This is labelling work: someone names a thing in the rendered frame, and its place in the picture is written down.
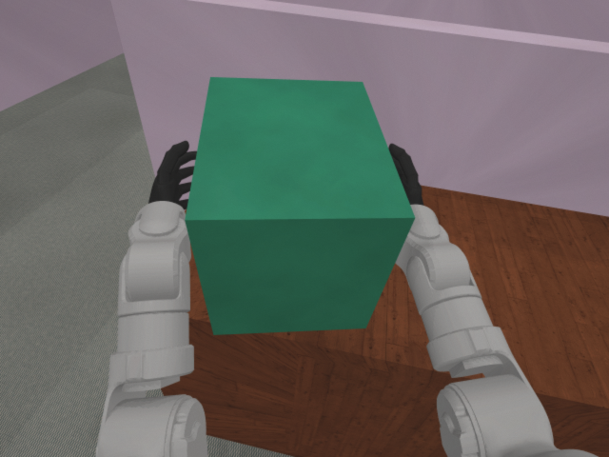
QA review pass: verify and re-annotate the robot right hand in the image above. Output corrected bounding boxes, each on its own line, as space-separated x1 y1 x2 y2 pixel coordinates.
388 144 424 206

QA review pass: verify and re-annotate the carton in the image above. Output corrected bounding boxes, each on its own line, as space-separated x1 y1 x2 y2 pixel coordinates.
185 77 415 335

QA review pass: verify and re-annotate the left robot forearm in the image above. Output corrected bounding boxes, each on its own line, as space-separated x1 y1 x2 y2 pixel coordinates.
95 201 194 457

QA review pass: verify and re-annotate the robot left upper arm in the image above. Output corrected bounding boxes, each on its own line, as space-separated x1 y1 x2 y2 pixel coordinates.
97 394 207 457

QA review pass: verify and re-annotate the right robot forearm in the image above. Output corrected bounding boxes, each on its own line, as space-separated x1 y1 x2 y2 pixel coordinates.
395 205 554 444

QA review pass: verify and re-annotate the pedestal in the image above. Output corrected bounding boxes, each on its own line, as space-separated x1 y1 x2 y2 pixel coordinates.
161 186 609 457

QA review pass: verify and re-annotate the robot left hand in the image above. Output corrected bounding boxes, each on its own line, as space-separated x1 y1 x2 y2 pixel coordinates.
148 141 197 209

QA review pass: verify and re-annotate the robot right upper arm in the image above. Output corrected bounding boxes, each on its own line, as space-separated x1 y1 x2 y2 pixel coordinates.
437 373 599 457

